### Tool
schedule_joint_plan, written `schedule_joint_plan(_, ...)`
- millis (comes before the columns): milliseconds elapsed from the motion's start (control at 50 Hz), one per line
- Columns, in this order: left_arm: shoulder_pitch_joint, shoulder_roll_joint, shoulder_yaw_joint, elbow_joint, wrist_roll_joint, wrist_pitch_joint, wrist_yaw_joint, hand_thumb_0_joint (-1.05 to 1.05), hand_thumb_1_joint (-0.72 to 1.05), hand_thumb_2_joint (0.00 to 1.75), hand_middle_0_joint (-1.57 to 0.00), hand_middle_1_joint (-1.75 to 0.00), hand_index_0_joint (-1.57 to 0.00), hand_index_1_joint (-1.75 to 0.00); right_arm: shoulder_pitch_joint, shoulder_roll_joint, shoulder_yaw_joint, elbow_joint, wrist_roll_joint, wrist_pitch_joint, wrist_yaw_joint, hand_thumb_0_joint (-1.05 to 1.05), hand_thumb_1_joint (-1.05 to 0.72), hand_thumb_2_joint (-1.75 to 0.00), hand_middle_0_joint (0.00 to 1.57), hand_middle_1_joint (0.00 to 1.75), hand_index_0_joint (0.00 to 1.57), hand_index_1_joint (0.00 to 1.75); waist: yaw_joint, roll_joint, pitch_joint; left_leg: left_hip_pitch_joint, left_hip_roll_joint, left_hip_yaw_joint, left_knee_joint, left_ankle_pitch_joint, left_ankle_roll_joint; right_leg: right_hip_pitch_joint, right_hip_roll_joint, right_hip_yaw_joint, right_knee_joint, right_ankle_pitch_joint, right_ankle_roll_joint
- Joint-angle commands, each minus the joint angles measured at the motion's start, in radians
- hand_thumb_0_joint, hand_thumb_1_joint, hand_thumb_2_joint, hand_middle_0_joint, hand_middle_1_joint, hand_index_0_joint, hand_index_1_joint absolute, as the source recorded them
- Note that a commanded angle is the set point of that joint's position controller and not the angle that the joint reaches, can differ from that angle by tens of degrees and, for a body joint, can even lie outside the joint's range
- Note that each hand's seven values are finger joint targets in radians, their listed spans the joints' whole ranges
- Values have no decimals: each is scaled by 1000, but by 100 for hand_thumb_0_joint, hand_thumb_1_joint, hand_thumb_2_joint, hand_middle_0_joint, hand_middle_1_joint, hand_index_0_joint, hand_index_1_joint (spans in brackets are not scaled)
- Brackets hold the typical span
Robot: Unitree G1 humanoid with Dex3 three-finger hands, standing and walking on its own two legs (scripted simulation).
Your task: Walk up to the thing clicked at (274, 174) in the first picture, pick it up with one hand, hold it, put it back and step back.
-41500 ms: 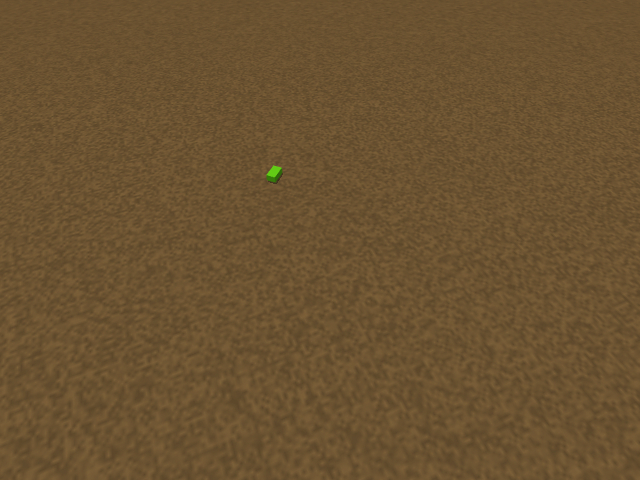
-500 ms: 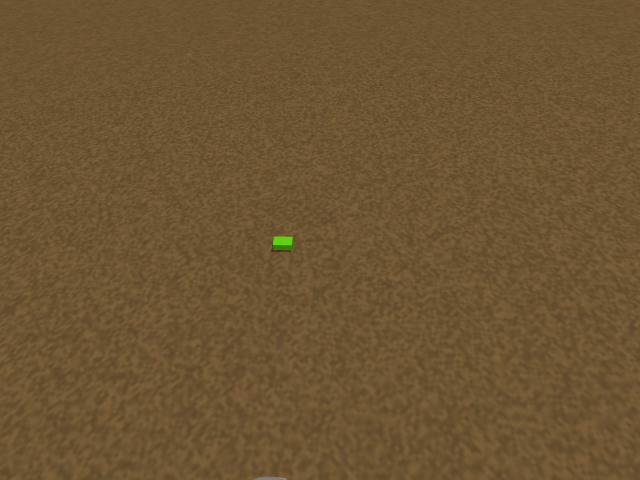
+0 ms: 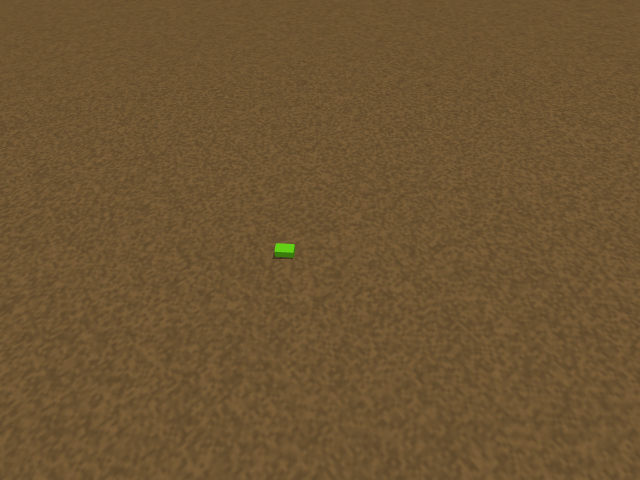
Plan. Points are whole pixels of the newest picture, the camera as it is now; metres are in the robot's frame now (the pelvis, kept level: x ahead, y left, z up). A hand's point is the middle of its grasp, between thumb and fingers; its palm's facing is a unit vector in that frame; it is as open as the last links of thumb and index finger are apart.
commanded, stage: step back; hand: left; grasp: from above
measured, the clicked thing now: (284, 250) +1.06 +0.18 -0.75
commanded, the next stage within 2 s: stand in 0.36 s
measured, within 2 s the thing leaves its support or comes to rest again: neither
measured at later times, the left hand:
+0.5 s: hand out of the picture +0.12 +0.27 -0.14, palm faces +0.01 -0.94 -0.35, open 7.4 cm
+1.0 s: hand out of the picture +0.07 +0.26 -0.14, palm faces -0.02 -0.94 -0.34, open 7.4 cm
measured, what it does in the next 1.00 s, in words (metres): stands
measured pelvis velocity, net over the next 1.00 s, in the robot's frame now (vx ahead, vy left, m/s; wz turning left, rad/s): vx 0.00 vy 0.00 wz -0.01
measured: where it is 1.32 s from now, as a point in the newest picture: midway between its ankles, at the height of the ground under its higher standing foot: outside the picture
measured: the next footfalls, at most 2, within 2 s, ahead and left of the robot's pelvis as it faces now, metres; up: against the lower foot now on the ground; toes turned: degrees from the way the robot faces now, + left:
none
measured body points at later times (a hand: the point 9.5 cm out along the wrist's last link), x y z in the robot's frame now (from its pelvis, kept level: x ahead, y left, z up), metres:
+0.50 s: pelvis +0.02 +0.01 +0.01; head +0.04 +0.01 +0.46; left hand +0.12 +0.32 -0.11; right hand +0.15 -0.27 -0.11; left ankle +0.04 +0.14 -0.73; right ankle +0.00 -0.12 -0.73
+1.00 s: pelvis +0.00 +0.00 +0.02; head +0.00 +0.00 +0.47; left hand +0.07 +0.30 -0.11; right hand +0.07 -0.30 -0.12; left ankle +0.04 +0.14 -0.73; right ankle +0.00 -0.12 -0.73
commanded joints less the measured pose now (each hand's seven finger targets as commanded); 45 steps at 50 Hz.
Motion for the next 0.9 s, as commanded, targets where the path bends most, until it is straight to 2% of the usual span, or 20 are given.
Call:
schedule_joint_plan(0,-86,268,53,-74,-15,-9,18,0,90,90,-20,-30,-20,-30,27,-128,-43,-27,-12,-39,-12,0,-90,-90,20,30,20,30,-46,-154,-56,132,-16,76,-330,255,14,1,-187,144,-56,445,-99)
schedule_joint_plan(20,-77,229,38,-85,-21,-5,18,0,90,90,-20,-30,-20,-30,31,-163,-55,-25,-19,-45,-19,0,-90,-90,20,30,20,30,-46,-78,-99,211,50,-19,-331,422,38,-37,-144,111,27,449,-54)
schedule_joint_plan(40,-62,193,27,-82,-36,1,19,0,90,90,-20,-30,-20,-30,-26,-210,-57,-42,-17,-49,-22,0,-90,-90,20,30,20,30,-16,46,-116,192,194,-211,-351,478,95,-70,-48,53,76,262,1)
schedule_joint_plan(60,-62,213,33,-60,-43,9,21,0,90,90,-20,-30,-20,-30,-79,-245,-57,-56,-1,-48,-18,0,-90,-90,20,30,20,30,-4,56,-109,105,248,-243,-336,432,185,-3,-6,46,55,-4,3)
schedule_joint_plan(80,-65,212,27,-49,-36,7,23,0,90,90,-20,-30,-20,-30,-114,-228,-48,-52,1,-45,-15,0,-90,-90,20,30,20,30,3,44,-104,91,249,-219,-325,443,184,29,-9,52,-3,-46,-3)
schedule_joint_plan(100,-64,208,25,-35,-30,2,23,0,90,90,-20,-30,-20,-30,-133,-205,-37,-48,2,-39,-14,0,-90,-90,20,30,20,30,12,39,-100,77,215,-170,-309,462,145,63,-25,63,-59,19,-10)
schedule_joint_plan(140,-47,244,32,-12,-26,-10,26,0,90,90,-20,-30,-20,-30,-148,-173,-26,-43,10,-35,-18,0,-90,-90,20,30,20,30,7,35,-107,53,122,-64,-240,517,62,136,-79,113,-120,275,-26)
schedule_joint_plan(160,-52,264,37,-8,-28,-12,26,0,90,90,-20,-30,-20,-30,-134,-167,-25,-31,10,-33,-20,0,-90,-90,20,30,20,30,-6,21,-119,81,93,-31,-223,529,41,136,-107,139,-114,351,-38)
schedule_joint_plan(180,-73,265,35,-12,-29,-10,26,0,90,90,-20,-30,-20,-30,-122,-168,-27,-18,8,-31,-22,0,-90,-90,20,30,20,30,-18,18,-132,111,91,-26,-229,543,37,131,-117,137,-102,382,-42)
schedule_joint_plan(200,-76,257,32,-6,-33,-8,28,0,90,90,-20,-30,-20,-30,-137,-168,-27,-11,8,-30,-22,0,-90,-90,20,30,20,30,-15,30,-131,131,99,-34,-244,554,40,114,-112,126,-102,386,-38)
schedule_joint_plan(280,-94,237,21,15,-27,-1,30,0,90,90,-20,-30,-20,-30,-185,-164,-26,-3,10,-27,-19,0,-90,-90,20,30,20,30,-9,0,-125,164,127,-51,-286,538,63,101,-87,95,-133,330,-21)
schedule_joint_plan(320,-113,239,22,23,-26,-1,29,0,90,90,-20,-30,-20,-30,-191,-158,-24,7,11,-25,-20,0,-90,-90,20,30,20,30,-16,-15,-117,147,117,-39,-294,511,52,120,-92,102,-151,331,-21)
schedule_joint_plan(340,-103,198,-2,41,-34,2,23,0,90,90,-20,-30,-20,-30,-181,-162,-11,10,12,-30,-17,0,-90,-90,20,30,20,30,-18,-22,-116,205,123,-63,-323,575,50,105,-95,112,-186,379,-8)
schedule_joint_plan(460,-131,216,-6,57,-27,1,22,0,90,90,-20,-30,-20,-30,-203,-159,-6,23,12,-38,-14,0,-90,-90,20,30,20,30,-22,-22,-134,271,127,-43,-365,636,32,142,-103,107,-236,409,5)
schedule_joint_plan(540,-139,222,-6,71,-26,0,20,0,90,90,-20,-30,-20,-30,-214,-155,-5,29,15,-36,-13,0,-90,-90,20,30,20,30,-20,-33,-123,267,124,-38,-400,572,24,157,-110,109,-272,374,6)
schedule_joint_plan(600,-142,215,-8,78,-26,3,17,0,90,90,-20,-30,-20,-30,-224,-154,-2,33,12,-35,-11,0,-90,-90,20,30,20,30,-16,-15,-81,228,116,-37,-437,459,16,139,-105,111,-301,264,7)
schedule_joint_plan(640,-136,216,-8,83,-23,1,15,0,90,90,-20,-30,-20,-30,-226,-155,-1,37,13,-38,-10,0,-90,-90,20,30,20,30,-15,-20,-105,246,121,-36,-432,483,19,149,-112,114,-306,293,5)
schedule_joint_plan(700,-139,218,-8,87,-22,3,15,0,90,90,-20,-30,-20,-30,-219,-157,0,43,12,-37,-10,0,-90,-90,20,30,20,30,-19,-23,-75,228,119,-39,-449,407,16,126,-108,116,-321,227,5)
schedule_joint_plan(820,-137,226,-7,88,-23,1,12,0,90,90,-20,-30,-20,-30,-192,-156,5,54,11,-36,-8,0,-90,-90,20,30,20,30,-23,-29,-84,233,120,-41,-454,402,11,121,-111,125,-326,220,1)
schedule_joint_plan(880,-130,219,-9,91,-23,4,11,0,90,90,-20,-30,-20,-30,-180,-164,6,63,9,-35,-9,0,-90,-90,20,30,20,30,-23,-18,-53,193,118,-45,-472,317,12,112,-108,126,-334,160,2)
